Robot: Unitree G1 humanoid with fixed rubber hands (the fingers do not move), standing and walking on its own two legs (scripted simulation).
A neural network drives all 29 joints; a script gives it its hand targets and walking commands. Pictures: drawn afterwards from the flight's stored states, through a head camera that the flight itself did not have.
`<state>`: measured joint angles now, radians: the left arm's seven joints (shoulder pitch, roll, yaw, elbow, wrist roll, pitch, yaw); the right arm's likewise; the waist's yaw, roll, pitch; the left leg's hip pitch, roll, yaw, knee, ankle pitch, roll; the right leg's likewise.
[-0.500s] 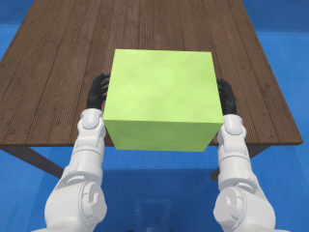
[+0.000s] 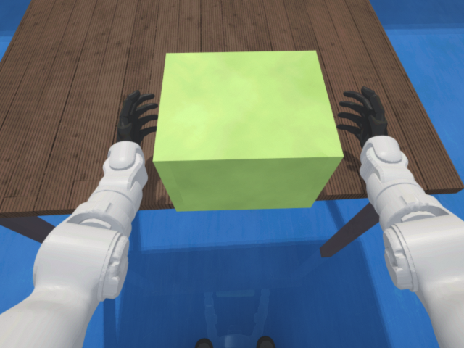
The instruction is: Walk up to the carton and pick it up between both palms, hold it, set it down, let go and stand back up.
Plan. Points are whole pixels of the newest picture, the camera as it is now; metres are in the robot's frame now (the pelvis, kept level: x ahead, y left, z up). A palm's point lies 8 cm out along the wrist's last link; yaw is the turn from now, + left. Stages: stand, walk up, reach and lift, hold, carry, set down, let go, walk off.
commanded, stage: set down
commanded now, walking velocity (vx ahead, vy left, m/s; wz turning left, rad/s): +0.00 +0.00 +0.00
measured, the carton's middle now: (242, 135) +0.49 +0.00 +0.05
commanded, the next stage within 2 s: none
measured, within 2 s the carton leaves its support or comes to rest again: neither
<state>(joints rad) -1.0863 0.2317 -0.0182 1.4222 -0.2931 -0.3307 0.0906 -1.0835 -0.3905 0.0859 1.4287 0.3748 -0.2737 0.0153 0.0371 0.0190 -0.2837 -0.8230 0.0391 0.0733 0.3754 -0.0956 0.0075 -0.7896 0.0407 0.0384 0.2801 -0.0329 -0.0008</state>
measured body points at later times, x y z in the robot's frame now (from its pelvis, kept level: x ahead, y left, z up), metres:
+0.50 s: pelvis -0.01 -0.02 +0.00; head +0.09 -0.01 +0.44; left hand +0.49 +0.21 +0.14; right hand +0.51 -0.23 +0.14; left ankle +0.01 +0.11 -0.73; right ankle +0.02 -0.12 -0.73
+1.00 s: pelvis +0.00 -0.01 +0.02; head +0.04 +0.00 +0.46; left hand +0.45 +0.21 +0.14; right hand +0.46 -0.24 +0.14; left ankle +0.01 +0.11 -0.73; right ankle +0.02 -0.12 -0.73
